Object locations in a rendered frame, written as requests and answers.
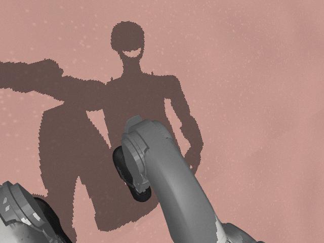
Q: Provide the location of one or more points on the right robot hand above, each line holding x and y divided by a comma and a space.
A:
236, 235

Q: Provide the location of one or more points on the left robot foot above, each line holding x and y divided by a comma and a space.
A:
52, 219

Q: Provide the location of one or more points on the right robot foot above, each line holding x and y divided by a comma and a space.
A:
120, 165

